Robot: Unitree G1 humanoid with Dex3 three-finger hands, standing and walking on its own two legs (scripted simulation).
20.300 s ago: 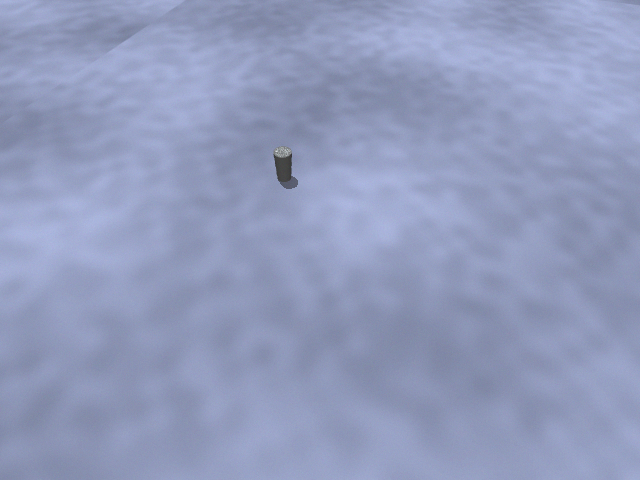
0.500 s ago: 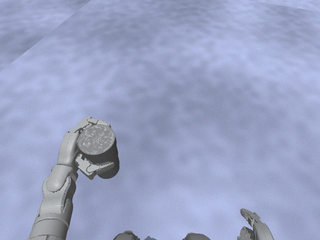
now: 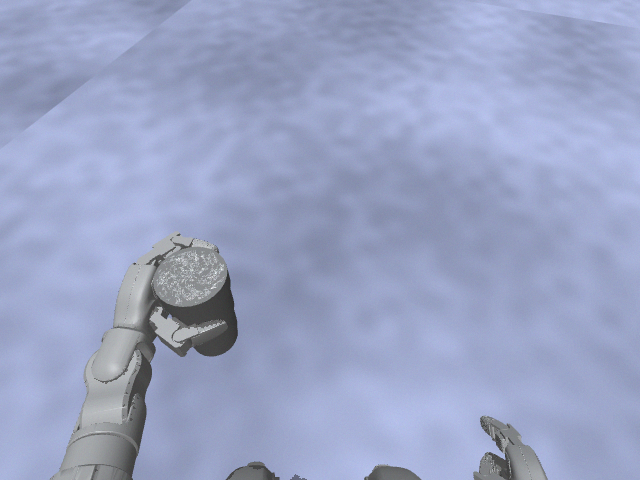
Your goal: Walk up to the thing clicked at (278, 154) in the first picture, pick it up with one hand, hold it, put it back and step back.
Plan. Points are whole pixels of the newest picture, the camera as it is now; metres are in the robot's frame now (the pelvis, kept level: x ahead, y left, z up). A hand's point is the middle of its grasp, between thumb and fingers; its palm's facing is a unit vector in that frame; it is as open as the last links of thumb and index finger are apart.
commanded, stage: crouch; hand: left
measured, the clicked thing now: (204, 308) +0.32 +0.15 +0.01
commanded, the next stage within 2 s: lower in 1.96 s
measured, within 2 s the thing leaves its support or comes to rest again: neither
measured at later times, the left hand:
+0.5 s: hand (211, 327) +0.32 +0.16 -0.05, palm faces -0.10 -0.99 +0.04, open 11.0 cm
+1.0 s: hand (233, 371) +0.34 +0.16 -0.30, palm faces -0.05 -1.00 -0.01, open 11.0 cm
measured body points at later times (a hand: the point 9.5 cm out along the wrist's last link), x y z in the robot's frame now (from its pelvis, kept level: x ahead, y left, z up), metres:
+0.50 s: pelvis -0.01 +0.00 -0.04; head +0.08 +0.02 +0.40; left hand +0.32 +0.21 -0.05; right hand +0.12 -0.25 -0.14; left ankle +0.02 +0.13 -0.70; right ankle +0.01 -0.13 -0.70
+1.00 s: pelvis -0.06 +0.00 -0.26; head +0.13 +0.03 +0.15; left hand +0.34 +0.22 -0.30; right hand +0.08 -0.25 -0.39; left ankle +0.02 +0.13 -0.70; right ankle +0.00 -0.13 -0.70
